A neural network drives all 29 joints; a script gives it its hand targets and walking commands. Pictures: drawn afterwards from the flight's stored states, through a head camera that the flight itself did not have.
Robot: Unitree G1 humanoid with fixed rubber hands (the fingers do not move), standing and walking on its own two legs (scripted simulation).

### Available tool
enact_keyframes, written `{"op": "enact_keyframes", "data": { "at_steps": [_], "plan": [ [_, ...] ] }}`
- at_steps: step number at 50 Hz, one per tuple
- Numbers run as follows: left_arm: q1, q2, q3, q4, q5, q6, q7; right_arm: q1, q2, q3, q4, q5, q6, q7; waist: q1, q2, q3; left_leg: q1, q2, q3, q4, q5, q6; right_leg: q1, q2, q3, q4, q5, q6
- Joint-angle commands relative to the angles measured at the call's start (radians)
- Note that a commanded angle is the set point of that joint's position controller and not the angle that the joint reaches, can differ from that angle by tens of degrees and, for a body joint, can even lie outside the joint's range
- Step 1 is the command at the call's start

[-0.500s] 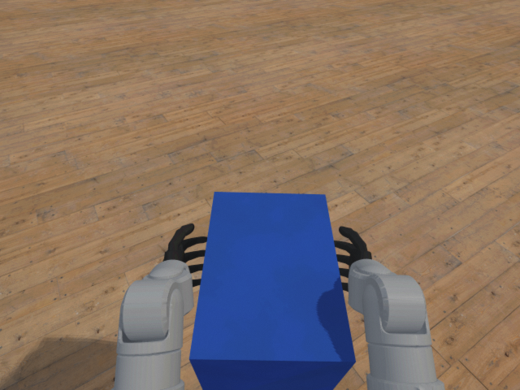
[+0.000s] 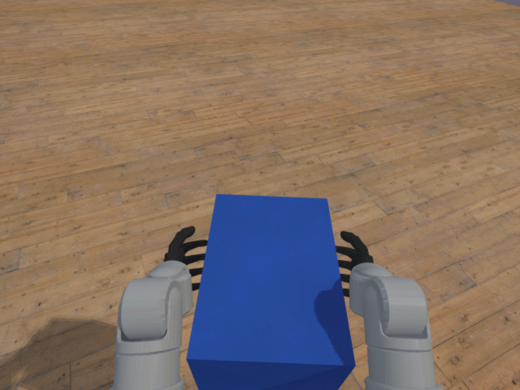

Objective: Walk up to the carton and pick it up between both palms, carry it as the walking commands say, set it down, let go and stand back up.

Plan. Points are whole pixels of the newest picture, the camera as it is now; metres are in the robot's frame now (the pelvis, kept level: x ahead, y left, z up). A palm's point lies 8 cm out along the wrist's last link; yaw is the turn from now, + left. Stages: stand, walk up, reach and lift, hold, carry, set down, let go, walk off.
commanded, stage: carry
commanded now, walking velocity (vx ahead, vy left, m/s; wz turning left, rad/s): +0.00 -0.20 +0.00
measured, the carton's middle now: (267, 306) +0.27 +0.00 +0.02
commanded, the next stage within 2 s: none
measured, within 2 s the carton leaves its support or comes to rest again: neither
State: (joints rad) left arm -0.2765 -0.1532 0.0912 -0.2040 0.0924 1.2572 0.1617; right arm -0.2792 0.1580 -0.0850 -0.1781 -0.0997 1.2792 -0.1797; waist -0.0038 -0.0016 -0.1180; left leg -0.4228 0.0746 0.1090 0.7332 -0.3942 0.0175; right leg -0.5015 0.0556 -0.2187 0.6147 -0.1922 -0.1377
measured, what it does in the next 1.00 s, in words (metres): steps to the right: right foot, then left foot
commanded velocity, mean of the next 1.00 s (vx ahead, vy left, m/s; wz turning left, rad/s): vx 0.00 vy -0.20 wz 0.00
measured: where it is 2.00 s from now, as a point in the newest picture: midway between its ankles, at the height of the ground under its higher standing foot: outside the picture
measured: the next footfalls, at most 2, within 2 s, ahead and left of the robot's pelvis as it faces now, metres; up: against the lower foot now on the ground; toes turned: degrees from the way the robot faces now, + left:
right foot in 0.28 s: +0.06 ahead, -0.22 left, +0.00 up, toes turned -7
left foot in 0.80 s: -0.03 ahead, -0.08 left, +0.00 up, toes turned +9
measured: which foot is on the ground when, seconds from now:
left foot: down 0.00-0.54, up 0.56-0.78, down 0.80-1.00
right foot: down 0.00-0.00, up 0.02-0.26, down 0.28-0.82, up 0.84-1.00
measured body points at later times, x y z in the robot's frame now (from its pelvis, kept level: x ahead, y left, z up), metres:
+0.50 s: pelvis -0.03 -0.11 +0.00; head -0.01 -0.11 +0.45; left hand +0.27 +0.01 +0.08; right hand +0.26 -0.26 +0.07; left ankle +0.00 +0.07 -0.71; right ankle +0.02 -0.22 -0.71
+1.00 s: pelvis -0.08 -0.22 +0.01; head -0.07 -0.20 +0.46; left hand +0.21 -0.06 +0.08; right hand +0.22 -0.33 +0.08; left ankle -0.07 -0.08 -0.71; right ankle -0.05 -0.34 -0.68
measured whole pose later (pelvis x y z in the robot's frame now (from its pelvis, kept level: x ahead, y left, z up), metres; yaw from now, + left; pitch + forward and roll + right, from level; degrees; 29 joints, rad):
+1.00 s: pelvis -0.08 -0.22 +0.01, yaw -1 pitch +3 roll -1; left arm -0.23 -0.14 0.09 -0.30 0.07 1.25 0.18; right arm -0.27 0.16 -0.03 -0.20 -0.11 1.26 -0.16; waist 0.04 -0.01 -0.06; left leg -0.38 0.13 0.13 0.67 -0.34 -0.03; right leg -0.54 -0.03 -0.05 0.90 -0.38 0.00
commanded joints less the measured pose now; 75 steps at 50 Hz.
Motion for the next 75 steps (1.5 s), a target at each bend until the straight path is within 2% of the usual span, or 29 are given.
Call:
{"op": "enact_keyframes", "data": {
  "at_steps": [1,4,11,13,14,16,19,21,23,24,25,27,31,37,38,40,41,44,51,53,54,56,60,63,65,67,69,71,75],
  "plan": [
    [-0.627,-1.028,-0.709,-0.158,-0.444,-0.021,-0.254,-0.566,0.986,0.623,-0.150,0.441,-0.065,0.294,-0.003,0.277,-0.288,0.404,0.469,-0.531,-0.348,0.443,0.209,-0.245,-0.137,0.296,0.385,-0.220,0.104],
    [-0.581,-1.014,-0.725,-0.141,-0.436,-0.017,-0.263,-0.504,0.990,0.602,-0.127,0.399,-0.065,0.288,-0.008,0.173,-0.293,0.377,0.357,-0.346,-0.326,0.646,0.142,-0.218,-0.111,0.241,0.390,-0.171,0.138],
    [-0.550,-1.007,-0.698,-0.160,-0.466,-0.020,-0.270,-0.560,0.968,0.621,-0.222,0.380,-0.070,0.262,0.000,0.260,-0.325,0.247,0.223,-0.123,-0.173,0.620,0.037,0.178,-0.037,0.065,-0.124,-0.073,0.144],
    [-0.534,-0.995,-0.692,-0.142,-0.454,-0.021,-0.276,-0.524,0.951,0.626,-0.218,0.369,-0.071,0.260,0.001,0.068,-0.390,0.083,0.139,-0.067,-0.035,0.368,-0.041,0.419,-0.187,0.243,-0.209,0.166,0.105],
    [-0.525,-0.978,-0.688,-0.132,-0.450,-0.023,-0.277,-0.531,0.954,0.630,-0.228,0.368,-0.070,0.261,0.005,-0.165,-0.381,-0.089,0.057,-0.012,0.072,0.033,-0.086,0.497,-0.355,0.420,-0.181,0.509,0.054],
    [-0.492,-1.004,-0.693,-0.108,-0.425,-0.036,-0.275,-0.562,0.965,0.636,-0.221,0.388,-0.064,0.272,0.020,-0.305,-0.390,-0.116,0.004,0.013,0.097,-0.253,-0.078,0.430,-0.360,0.366,-0.119,0.608,-0.071],
    [-0.512,-1.036,-0.662,-0.155,-0.407,-0.048,-0.257,-0.626,1.012,0.690,-0.249,0.433,-0.063,0.290,-0.001,-0.136,-0.408,0.129,0.032,0.025,-0.161,0.181,-0.067,0.314,-0.234,0.181,-0.017,0.511,0.031],
    [-0.545,-1.018,-0.672,-0.193,-0.411,-0.051,-0.250,-0.604,1.000,0.688,-0.247,0.442,-0.068,0.288,-0.011,0.119,-0.404,0.281,0.234,-0.241,-0.244,0.624,0.012,0.116,-0.135,0.100,0.154,0.243,0.130],
    [-0.525,-1.014,-0.674,-0.191,-0.414,-0.044,-0.260,-0.592,0.998,0.679,-0.224,0.445,-0.073,0.285,0.008,0.304,-0.356,0.245,0.325,-0.317,-0.234,0.665,0.091,0.089,-0.100,0.148,0.137,-0.295,0.125],
    [-0.541,-1.020,-0.683,-0.209,-0.428,-0.043,-0.264,-0.576,1.002,0.669,-0.213,0.429,-0.071,0.284,0.018,0.335,-0.357,0.176,0.299,-0.255,-0.201,0.545,0.052,0.167,-0.107,0.166,0.022,-0.236,0.100],
    [-0.534,-1.014,-0.682,-0.197,-0.425,-0.042,-0.267,-0.566,1.001,0.673,-0.211,0.418,-0.070,0.283,0.021,0.232,-0.364,0.089,0.205,-0.156,-0.113,0.317,-0.008,0.274,-0.138,0.217,-0.111,-0.122,0.086],
    [-0.520,-0.992,-0.673,-0.166,-0.417,-0.043,-0.269,-0.601,0.977,0.684,-0.243,0.424,-0.065,0.283,0.025,-0.267,-0.325,-0.190,-0.023,0.012,0.276,-0.282,-0.085,0.342,-0.395,0.542,-0.263,0.129,-0.032],
    [-0.531,-1.032,-0.652,-0.163,-0.423,-0.047,-0.270,-0.645,0.988,0.703,-0.257,0.446,-0.061,0.284,0.023,-0.140,-0.329,-0.207,0.018,-0.028,0.392,-0.187,-0.053,0.362,-0.320,0.391,-0.211,0.146,-0.084],
    [-0.503,-1.015,-0.657,-0.139,-0.403,-0.048,-0.254,-0.605,0.972,0.671,-0.224,0.436,-0.055,0.283,0.005,-0.155,-0.420,0.107,-0.020,0.020,-0.112,-0.020,-0.002,0.303,-0.282,0.317,-0.157,0.215,-0.059],
    [-0.497,-1.008,-0.663,-0.129,-0.400,-0.045,-0.251,-0.581,0.972,0.663,-0.211,0.430,-0.057,0.286,-0.013,-0.083,-0.424,0.269,0.032,-0.030,-0.314,0.140,0.015,0.201,-0.264,0.274,-0.117,0.201,-0.017],
    [-0.533,-1.007,-0.687,-0.164,-0.412,-0.040,-0.246,-0.547,0.960,0.639,-0.203,0.422,-0.067,0.292,0.002,0.402,-0.324,0.507,0.495,-0.577,-0.400,0.580,0.150,-0.242,-0.072,0.127,0.212,-0.261,0.131],
    [-0.562,-1.001,-0.708,-0.176,-0.435,-0.034,-0.258,-0.476,0.962,0.624,-0.138,0.407,-0.076,0.290,-0.006,0.343,-0.310,0.451,0.488,-0.543,-0.335,0.580,0.245,-0.226,-0.128,0.256,0.379,-0.325,0.119],
    [-0.629,-1.015,-0.756,-0.208,-0.466,-0.034,-0.276,-0.492,0.985,0.601,-0.155,0.377,-0.085,0.288,-0.005,0.169,-0.256,0.358,0.375,-0.343,-0.342,0.574,0.166,-0.213,-0.127,0.241,0.417,-0.215,0.133],
    [-0.558,-0.995,-0.706,-0.214,-0.476,-0.019,-0.275,-0.543,0.956,0.614,-0.257,0.366,-0.073,0.256,0.005,0.268,-0.297,0.246,0.238,-0.112,-0.164,0.615,0.032,0.187,-0.039,0.059,-0.119,-0.109,0.157],
    [-0.501,-0.976,-0.683,-0.162,-0.447,-0.012,-0.276,-0.484,0.932,0.611,-0.235,0.348,-0.066,0.254,0.002,0.046,-0.379,0.083,0.136,-0.047,0.005,0.365,-0.057,0.434,-0.201,0.265,-0.193,0.224,0.116],
    [-0.491,-0.956,-0.678,-0.139,-0.439,-0.013,-0.278,-0.488,0.933,0.612,-0.237,0.347,-0.064,0.257,0.006,-0.200,-0.367,-0.095,0.041,0.010,0.114,0.018,-0.107,0.508,-0.375,0.445,-0.152,0.619,0.056],
    [-0.447,-0.993,-0.670,-0.090,-0.404,-0.027,-0.277,-0.535,0.940,0.621,-0.227,0.364,-0.056,0.271,0.022,-0.321,-0.365,-0.089,-0.004,0.020,0.138,-0.275,-0.086,0.411,-0.365,0.393,-0.124,0.637,-0.067],
    [-0.498,-1.021,-0.648,-0.147,-0.392,-0.044,-0.257,-0.628,0.998,0.694,-0.252,0.432,-0.056,0.293,-0.003,-0.148,-0.383,0.147,0.032,0.022,-0.161,0.193,-0.054,0.291,-0.252,0.192,-0.029,0.479,0.039],
    [-0.524,-1.008,-0.657,-0.194,-0.390,-0.044,-0.251,-0.592,1.007,0.689,-0.229,0.462,-0.062,0.299,-0.006,0.273,-0.340,0.345,0.390,-0.441,-0.287,0.733,0.136,-0.020,-0.093,0.126,0.234,-0.212,0.146],
    [-0.560,-1.019,-0.679,-0.205,-0.416,-0.035,-0.265,-0.572,1.013,0.662,-0.188,0.434,-0.067,0.294,0.008,0.347,-0.300,0.185,0.384,-0.353,-0.284,0.531,0.122,0.085,-0.130,0.199,0.141,-0.300,0.102],
    [-0.552,-1.023,-0.683,-0.195,-0.422,-0.037,-0.267,-0.569,1.017,0.675,-0.218,0.418,-0.069,0.290,0.021,0.214,-0.316,0.054,0.218,-0.146,-0.141,0.237,-0.007,0.295,-0.138,0.214,-0.103,-0.089,0.091],
    [-0.552,-1.001,-0.679,-0.190,-0.432,-0.037,-0.270,-0.622,0.978,0.678,-0.281,0.424,-0.068,0.281,0.025,-0.259,-0.307,-0.192,-0.023,0.026,0.261,-0.283,-0.097,0.381,-0.411,0.561,-0.296,0.108,0.001],
    [-0.557,-1.014,-0.667,-0.171,-0.425,-0.034,-0.278,-0.655,0.984,0.668,-0.260,0.426,-0.064,0.276,0.026,-0.171,-0.285,-0.149,0.015,-0.026,0.383,-0.202,-0.057,0.296,-0.350,0.461,-0.341,-0.199,0.016],
    [-0.515,-1.010,-0.644,-0.160,-0.421,-0.036,-0.271,-0.614,0.976,0.693,-0.238,0.431,-0.049,0.275,0.018,-0.123,-0.340,-0.127,0.015,-0.029,0.344,-0.139,-0.040,0.350,-0.328,0.408,-0.331,-0.134,0.010]
  ]
}}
